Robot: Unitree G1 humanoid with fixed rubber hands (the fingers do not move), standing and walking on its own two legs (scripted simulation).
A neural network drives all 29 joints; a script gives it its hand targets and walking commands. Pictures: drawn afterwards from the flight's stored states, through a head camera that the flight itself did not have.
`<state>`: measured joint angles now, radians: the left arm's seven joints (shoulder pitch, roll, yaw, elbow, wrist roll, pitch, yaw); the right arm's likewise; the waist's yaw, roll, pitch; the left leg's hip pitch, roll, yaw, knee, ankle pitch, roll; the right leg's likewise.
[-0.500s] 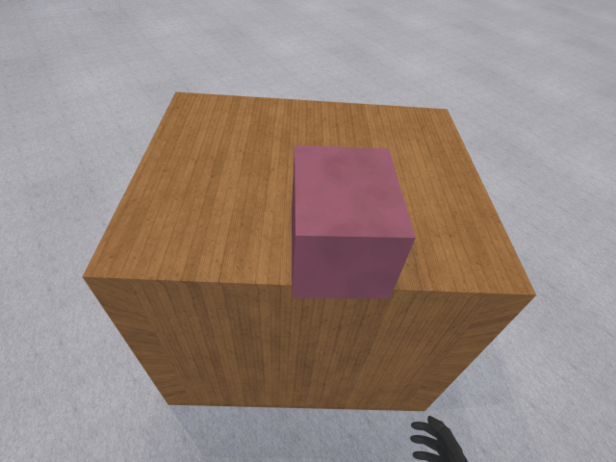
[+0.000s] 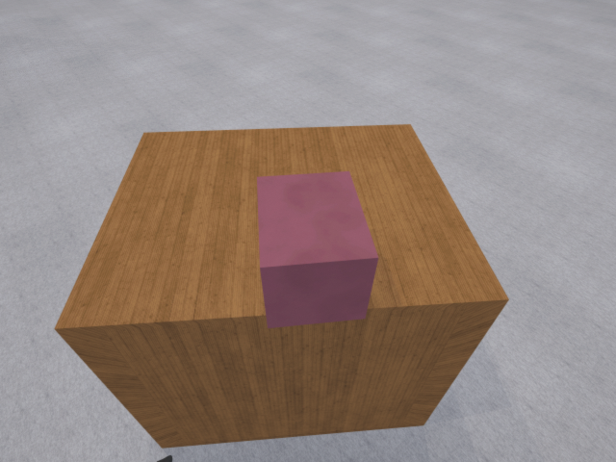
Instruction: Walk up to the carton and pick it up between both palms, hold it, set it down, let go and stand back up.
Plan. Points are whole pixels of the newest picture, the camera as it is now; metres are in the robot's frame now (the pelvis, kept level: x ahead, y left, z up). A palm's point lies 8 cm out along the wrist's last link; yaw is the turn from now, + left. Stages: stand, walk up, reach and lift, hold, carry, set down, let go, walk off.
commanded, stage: walk up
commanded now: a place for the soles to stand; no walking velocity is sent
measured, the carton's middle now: (310, 246) +0.49 -0.01 -0.01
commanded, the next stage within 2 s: none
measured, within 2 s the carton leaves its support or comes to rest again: neither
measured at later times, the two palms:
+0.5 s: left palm out of the picture +0.12 +0.22 -0.11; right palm out of the picture +0.13 -0.20 -0.11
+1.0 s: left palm out of the picture +0.14 +0.23 -0.12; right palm out of the picture +0.12 -0.20 -0.12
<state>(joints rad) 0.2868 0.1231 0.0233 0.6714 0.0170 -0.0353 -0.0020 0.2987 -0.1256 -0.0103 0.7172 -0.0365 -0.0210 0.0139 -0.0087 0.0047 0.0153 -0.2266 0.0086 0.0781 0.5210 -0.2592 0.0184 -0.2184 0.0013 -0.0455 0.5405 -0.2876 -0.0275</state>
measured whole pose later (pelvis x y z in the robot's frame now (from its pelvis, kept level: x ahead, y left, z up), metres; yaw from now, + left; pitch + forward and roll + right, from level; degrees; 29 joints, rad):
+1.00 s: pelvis +0.05 +0.03 +0.00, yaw -2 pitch -1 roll +0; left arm 0.28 0.13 0.02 0.75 0.03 -0.01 0.02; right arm 0.30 -0.14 -0.04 0.74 -0.01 -0.02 0.00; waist 0.00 -0.01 0.03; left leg -0.16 -0.02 0.12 0.51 -0.33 0.05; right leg -0.17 -0.02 0.00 0.54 -0.35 0.01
